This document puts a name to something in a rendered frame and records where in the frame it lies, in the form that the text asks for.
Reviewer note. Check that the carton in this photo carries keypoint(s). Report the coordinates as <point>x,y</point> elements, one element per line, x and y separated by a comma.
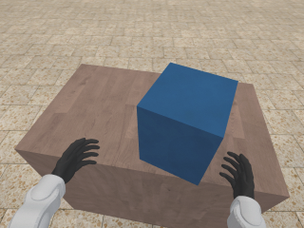
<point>182,120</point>

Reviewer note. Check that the robot left forearm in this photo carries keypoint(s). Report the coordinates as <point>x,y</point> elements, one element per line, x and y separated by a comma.
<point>40,203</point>

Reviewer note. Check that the right robot hand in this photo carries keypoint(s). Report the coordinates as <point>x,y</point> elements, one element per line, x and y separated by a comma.
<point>243,181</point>

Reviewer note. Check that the pedestal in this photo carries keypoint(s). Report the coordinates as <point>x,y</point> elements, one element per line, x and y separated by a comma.
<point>100,103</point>

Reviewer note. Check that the robot right forearm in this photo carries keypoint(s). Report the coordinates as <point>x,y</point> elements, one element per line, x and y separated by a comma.
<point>245,212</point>

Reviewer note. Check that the left robot hand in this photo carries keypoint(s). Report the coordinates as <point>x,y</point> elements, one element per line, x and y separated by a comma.
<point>72,159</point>

